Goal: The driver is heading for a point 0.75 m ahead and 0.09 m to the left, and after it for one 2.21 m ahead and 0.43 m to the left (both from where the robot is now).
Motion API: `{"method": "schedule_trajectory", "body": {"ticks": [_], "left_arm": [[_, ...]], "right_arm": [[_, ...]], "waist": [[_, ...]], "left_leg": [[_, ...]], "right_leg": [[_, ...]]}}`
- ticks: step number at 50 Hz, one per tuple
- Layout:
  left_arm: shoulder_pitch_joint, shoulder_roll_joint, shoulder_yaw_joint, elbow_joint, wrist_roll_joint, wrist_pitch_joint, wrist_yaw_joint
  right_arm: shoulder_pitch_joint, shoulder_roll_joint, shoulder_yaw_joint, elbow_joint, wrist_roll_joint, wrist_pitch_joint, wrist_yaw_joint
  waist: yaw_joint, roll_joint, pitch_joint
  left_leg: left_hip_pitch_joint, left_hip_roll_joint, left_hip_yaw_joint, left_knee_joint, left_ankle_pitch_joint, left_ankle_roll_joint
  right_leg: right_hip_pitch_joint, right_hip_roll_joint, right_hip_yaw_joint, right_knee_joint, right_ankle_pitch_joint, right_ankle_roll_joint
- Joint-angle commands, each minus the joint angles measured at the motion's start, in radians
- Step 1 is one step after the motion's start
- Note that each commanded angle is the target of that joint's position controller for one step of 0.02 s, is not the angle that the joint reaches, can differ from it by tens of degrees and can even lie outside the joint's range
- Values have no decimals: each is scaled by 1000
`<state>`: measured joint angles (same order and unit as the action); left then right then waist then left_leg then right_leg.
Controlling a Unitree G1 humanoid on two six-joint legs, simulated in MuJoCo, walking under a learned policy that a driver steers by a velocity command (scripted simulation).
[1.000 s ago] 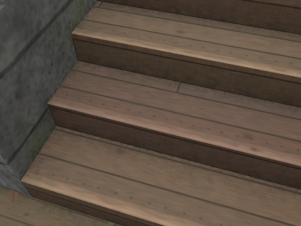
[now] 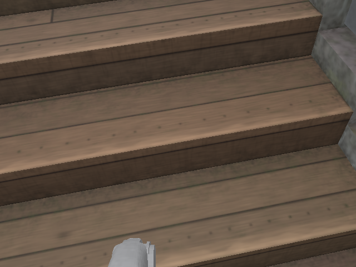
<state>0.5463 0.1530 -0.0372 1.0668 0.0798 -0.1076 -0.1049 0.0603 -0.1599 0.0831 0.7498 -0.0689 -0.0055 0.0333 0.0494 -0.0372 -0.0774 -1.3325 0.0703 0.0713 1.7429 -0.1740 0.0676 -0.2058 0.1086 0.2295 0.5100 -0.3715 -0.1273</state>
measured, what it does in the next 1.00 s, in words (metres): climbs: left foot 0.16 m higher, then right foot 0.16 m higher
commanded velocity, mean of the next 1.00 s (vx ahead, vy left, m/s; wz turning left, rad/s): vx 0.50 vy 0.00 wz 0.01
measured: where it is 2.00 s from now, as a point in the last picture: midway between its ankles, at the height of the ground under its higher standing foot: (185, 16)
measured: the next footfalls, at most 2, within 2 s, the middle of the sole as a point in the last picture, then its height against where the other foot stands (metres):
left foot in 0.08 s outside the picture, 0.16 m higher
right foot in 0.60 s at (260, 208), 0.16 m higher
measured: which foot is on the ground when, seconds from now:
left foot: up 0.00-0.06, down 0.08-0.64, up 0.66-1.00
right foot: down 0.00-0.12, up 0.14-0.58, down 0.60-1.00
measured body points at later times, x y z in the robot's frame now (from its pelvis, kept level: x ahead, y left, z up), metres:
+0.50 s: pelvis +0.31 +0.00 +0.16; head +0.31 +0.00 +0.61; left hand +0.60 +0.10 +0.10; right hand +0.16 -0.12 +0.00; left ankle +0.18 +0.12 -0.58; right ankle +0.48 -0.15 -0.33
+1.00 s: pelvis +0.60 -0.06 +0.32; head +0.61 -0.05 +0.77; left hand +0.56 +0.13 +0.16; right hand +0.83 -0.22 +0.24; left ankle +0.74 +0.08 -0.14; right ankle +0.54 -0.16 -0.42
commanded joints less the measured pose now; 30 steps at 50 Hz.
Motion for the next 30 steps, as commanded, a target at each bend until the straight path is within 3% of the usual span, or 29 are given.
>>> {"method": "schedule_trajectory", "body": {"ticks": [1,2,3,4,5,6,7,8,9,10,11,12,13,14,15,16,17,18,21,22,23,24,25,26,28,29,30], "left_arm": [[-54,151,16,-76,-43,-24,-13],[-5,219,34,-69,-56,-39,-13],[-11,257,57,-58,-60,-41,-15],[-27,296,81,-53,-52,-33,-24],[37,245,84,-30,10,-29,-37],[103,165,72,-21,33,-19,-52],[-59,150,85,-1,-2,13,-57],[-182,151,98,-48,-51,17,-50],[-251,111,86,-70,-61,4,-17],[-321,134,89,-103,-49,6,9],[-326,83,67,-146,-23,14,29],[-359,20,48,-194,-13,28,37],[-357,-27,28,-212,-15,48,39],[-373,-22,18,-238,-22,63,36],[-399,-8,17,-268,-56,69,34],[-464,-8,8,-292,-68,71,33],[-488,-14,3,-310,-69,71,28],[-548,-22,-9,-322,-65,73,25],[-672,-9,-28,-363,-51,75,42],[-783,30,-24,-410,-41,76,47],[-872,31,-24,-447,-46,90,58],[-967,1,-32,-475,-30,115,48],[-1056,-19,-55,-508,-33,139,30],[-989,-50,-58,-482,-40,141,13],[-862,7,-36,-428,-47,140,-1],[-513,0,-1,-314,-77,83,70],[-351,12,19,-266,-99,51,93]], "right_arm": [[-225,8,-1,-156,-6,10,30],[-260,-50,-17,-170,12,12,52],[-210,-84,-30,-162,29,11,54],[-124,-123,-49,-142,39,7,49],[179,-140,-63,-42,50,-2,35],[409,-162,-76,70,44,8,19],[585,-173,-79,105,-12,25,15],[581,-181,-80,150,-33,-13,-1],[401,-166,-88,143,-13,-43,0],[320,-29,-58,182,-6,-48,4],[284,65,-32,229,4,-56,10],[221,106,-22,256,22,-70,5],[217,120,-23,276,21,-77,-7],[266,119,-25,310,2,-85,-9],[219,90,-37,288,-23,-92,-1],[193,67,-41,281,-51,-94,6],[181,57,-43,265,-61,-105,8],[286,35,-50,292,-65,-103,7],[502,43,-44,378,-76,-98,5],[544,43,-42,405,-80,-102,17],[624,50,-40,434,-76,-99,31],[589,47,-46,406,-49,-95,50],[567,13,-48,397,-29,-87,75],[488,-46,-58,348,-3,-96,81],[499,-163,-83,340,17,-126,77],[498,-200,-126,324,111,-124,-23],[535,-240,-128,336,122,-143,-53]], "waist": [[-60,-131,38],[-53,-147,1],[-76,-190,-22],[-117,-206,-61],[-154,-78,-303],[-189,173,-482],[-344,441,-296],[-296,191,-87],[-210,136,55],[-166,-44,2],[-106,-31,-44],[-43,-37,-39],[-23,11,-9],[-9,13,3],[2,22,36],[3,18,51],[20,57,48],[-23,124,21],[-79,60,76],[-100,16,71],[-125,55,63],[-119,106,59],[-127,156,70],[-71,189,55],[-9,178,10],[51,54,-44],[115,109,-115]], "left_leg": [[451,-63,174,-321,-174,-37],[539,-122,225,-427,-202,-53],[590,-154,200,-607,-174,-47],[672,-187,195,-752,-161,-28],[1100,-103,-41,-717,109,93],[1488,30,-445,-939,-39,252],[1490,256,-934,-1277,-224,426],[1323,206,-927,-1334,-569,267],[1171,226,-804,-1290,-475,287],[1131,240,-687,-1309,-234,294],[1108,231,-573,-1319,-27,260],[1064,173,-399,-1326,-9,200],[1072,123,-284,-1353,-16,167],[1090,101,-196,-1364,4,132],[996,82,-99,-1423,-13,129],[897,66,-60,-1479,-57,124],[826,39,-25,-1508,-36,113],[908,65,-66,-1523,5,142],[1291,168,-166,-1516,85,159],[1352,172,-159,-1547,61,156],[1341,188,-174,-1585,80,155],[1150,169,-94,-1666,180,176],[941,172,-71,-1748,153,166],[923,190,-28,-1736,368,179],[1145,203,20,-1615,1029,189],[1265,156,43,-1403,1318,136],[1252,189,7,-1183,1384,104]], "right_leg": [[-155,-285,163,-275,1021,-223],[-52,-308,149,-260,1468,-213],[101,-320,120,-197,1721,-198],[192,-311,71,-82,1935,-174],[57,-265,55,180,2051,-106],[-273,-174,81,388,1637,-43],[-637,64,65,1065,347,63],[-819,32,102,1305,443,-21],[-938,-3,95,1436,442,-67],[-945,-3,79,1511,394,-133],[-936,-16,91,1550,384,-171],[-965,-56,60,1534,314,-189],[-1037,-56,43,1544,239,-191],[-1109,-82,-22,1535,237,-191],[-1073,-101,-80,1475,168,-180],[-1031,-132,-126,1414,194,-172],[-974,-160,-175,1386,231,-166],[-1048,-173,-212,1558,172,-155],[-1439,-212,-137,1527,103,-170],[-1442,-247,-189,1296,133,-164],[-1406,-273,-235,1177,197,-150],[-1155,-278,-342,1033,233,-134],[-899,-246,-307,986,38,-108],[-736,-200,-357,1000,18,-65],[-641,-115,-418,836,62,-49],[-407,-38,-535,693,-180,-50],[-173,-23,-464,514,-114,-36]]}}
